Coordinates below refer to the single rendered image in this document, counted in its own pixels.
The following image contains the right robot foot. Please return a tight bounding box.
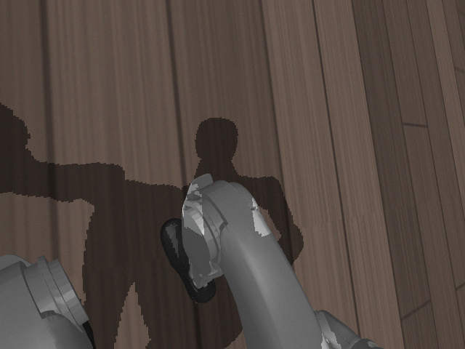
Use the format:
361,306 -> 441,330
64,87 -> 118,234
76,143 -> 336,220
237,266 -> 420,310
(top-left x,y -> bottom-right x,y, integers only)
160,218 -> 216,303

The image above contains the right robot hand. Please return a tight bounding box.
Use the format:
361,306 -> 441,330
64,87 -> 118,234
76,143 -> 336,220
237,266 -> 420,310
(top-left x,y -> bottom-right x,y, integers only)
313,309 -> 361,349

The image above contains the left robot foot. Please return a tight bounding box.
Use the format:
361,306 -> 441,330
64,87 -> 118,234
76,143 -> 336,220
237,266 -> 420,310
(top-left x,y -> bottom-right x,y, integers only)
82,321 -> 96,349

